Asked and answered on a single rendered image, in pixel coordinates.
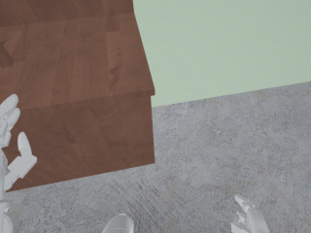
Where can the counter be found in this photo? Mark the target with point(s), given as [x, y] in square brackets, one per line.
[83, 84]

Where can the right robot hand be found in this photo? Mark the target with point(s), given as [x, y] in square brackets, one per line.
[253, 222]

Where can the left robot forearm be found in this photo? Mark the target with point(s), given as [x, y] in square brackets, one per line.
[7, 224]

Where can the left robot hand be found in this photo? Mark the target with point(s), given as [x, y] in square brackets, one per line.
[9, 115]

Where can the robot left thigh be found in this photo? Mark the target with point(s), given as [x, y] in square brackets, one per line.
[119, 224]

